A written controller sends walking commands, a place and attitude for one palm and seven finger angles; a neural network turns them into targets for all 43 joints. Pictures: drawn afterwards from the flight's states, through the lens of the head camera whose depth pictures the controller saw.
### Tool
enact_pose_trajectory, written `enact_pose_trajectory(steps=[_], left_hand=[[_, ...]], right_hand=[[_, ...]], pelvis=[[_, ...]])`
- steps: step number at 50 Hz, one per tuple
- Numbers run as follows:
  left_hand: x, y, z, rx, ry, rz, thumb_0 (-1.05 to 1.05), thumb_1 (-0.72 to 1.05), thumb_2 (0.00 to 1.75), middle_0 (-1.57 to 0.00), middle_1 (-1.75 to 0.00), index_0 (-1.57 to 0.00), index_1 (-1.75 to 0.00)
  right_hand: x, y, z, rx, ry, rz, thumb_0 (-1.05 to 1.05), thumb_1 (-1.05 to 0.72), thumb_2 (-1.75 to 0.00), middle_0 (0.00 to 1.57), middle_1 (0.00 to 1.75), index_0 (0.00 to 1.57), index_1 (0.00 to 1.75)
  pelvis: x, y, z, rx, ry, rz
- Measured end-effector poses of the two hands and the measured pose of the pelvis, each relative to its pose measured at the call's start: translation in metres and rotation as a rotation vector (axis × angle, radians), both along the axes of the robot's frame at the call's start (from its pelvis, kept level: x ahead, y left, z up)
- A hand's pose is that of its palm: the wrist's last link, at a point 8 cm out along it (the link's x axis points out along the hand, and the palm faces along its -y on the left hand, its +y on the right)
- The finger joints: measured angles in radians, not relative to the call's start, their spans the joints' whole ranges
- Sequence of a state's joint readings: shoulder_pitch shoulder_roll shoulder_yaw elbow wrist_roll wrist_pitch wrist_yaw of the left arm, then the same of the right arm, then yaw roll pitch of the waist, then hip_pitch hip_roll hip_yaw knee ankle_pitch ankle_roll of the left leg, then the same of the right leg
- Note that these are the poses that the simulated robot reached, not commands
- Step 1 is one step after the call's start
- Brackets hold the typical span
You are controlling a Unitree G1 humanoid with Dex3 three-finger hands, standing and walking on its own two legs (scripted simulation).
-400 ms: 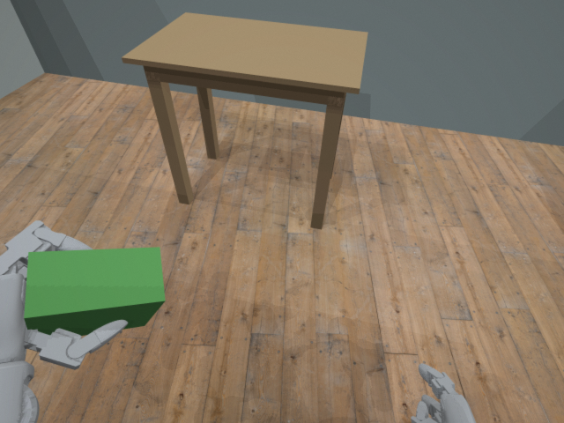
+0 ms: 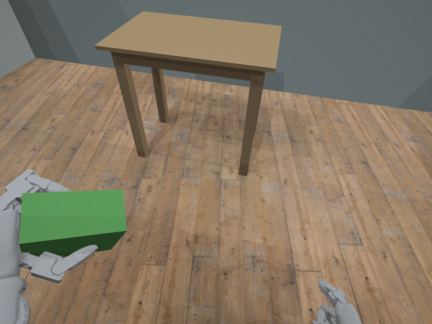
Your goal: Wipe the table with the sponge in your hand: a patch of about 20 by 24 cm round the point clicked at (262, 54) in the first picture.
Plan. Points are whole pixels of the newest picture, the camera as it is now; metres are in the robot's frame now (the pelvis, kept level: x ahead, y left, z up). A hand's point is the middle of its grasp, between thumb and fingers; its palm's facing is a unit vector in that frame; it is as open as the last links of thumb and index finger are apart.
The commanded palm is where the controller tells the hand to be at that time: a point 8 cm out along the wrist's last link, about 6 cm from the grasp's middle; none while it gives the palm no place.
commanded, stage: walk to a spot facing it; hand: left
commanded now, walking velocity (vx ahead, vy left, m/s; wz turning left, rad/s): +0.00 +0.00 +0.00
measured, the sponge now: (88, 224) +0.22 +0.21 +0.14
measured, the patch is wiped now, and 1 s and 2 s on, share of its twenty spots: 0.00 0.00 0.00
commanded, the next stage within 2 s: none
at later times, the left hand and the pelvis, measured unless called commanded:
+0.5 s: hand (28, 223) +0.21 +0.28 +0.15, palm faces +0.53 -0.75 -0.40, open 10.3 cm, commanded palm +0.15 +0.31 +0.18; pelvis +0.03 +0.01 -0.02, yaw +8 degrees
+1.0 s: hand (13, 225) +0.20 +0.29 +0.16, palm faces +0.73 -0.52 -0.43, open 10.3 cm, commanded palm +0.14 +0.31 +0.18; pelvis +0.12 -0.01 +0.00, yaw +27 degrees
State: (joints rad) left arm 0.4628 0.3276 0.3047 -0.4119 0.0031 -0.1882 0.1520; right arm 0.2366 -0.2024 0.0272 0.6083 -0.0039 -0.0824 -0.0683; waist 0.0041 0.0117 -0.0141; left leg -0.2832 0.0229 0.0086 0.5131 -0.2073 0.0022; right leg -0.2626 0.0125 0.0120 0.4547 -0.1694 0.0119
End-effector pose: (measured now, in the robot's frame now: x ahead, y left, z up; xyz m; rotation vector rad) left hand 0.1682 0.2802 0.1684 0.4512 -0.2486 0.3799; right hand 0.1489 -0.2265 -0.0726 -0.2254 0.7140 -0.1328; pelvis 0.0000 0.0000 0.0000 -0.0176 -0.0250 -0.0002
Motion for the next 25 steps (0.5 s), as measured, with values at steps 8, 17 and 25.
enact_pose_trajectory(steps=[8, 17, 25], left_hand=[[-0.002, 0.0, 0.0, 0.002, 0.004, 0.004, 0.0, -0.5, 0.98, -0.72, -1.34, -0.72, -1.34], [-0.005, 0.01, 0.0, 0.023, -0.031, 0.035, 0.0, -0.5, 0.98, -0.72, -1.34, -0.72, -1.34], [-0.002, 0.036, -0.003, 0.058, -0.054, 0.126, 0.0, -0.5, 0.99, -0.72, -1.34, -0.72, -1.34]], right_hand=[[-0.003, -0.001, -0.002, 0.002, 0.007, 0.0, 0.01, -0.9, -0.9, 0.2, 0.3, 0.21, 0.3], [0.0, -0.005, -0.012, -0.044, 0.053, 0.01, 0.01, -0.9, -0.9, 0.2, 0.3, 0.21, 0.3], [0.021, 0.013, -0.028, -0.04, 0.099, 0.048, 0.01, -0.9, -0.9, 0.2, 0.3, 0.21, 0.3]], pelvis=[[-0.001, 0.0, 0.0, 0.001, -0.001, 0.005], [0.007, 0.004, -0.01, 0.002, 0.013, 0.072], [0.03, 0.01, -0.018, -0.012, 0.021, 0.141]])
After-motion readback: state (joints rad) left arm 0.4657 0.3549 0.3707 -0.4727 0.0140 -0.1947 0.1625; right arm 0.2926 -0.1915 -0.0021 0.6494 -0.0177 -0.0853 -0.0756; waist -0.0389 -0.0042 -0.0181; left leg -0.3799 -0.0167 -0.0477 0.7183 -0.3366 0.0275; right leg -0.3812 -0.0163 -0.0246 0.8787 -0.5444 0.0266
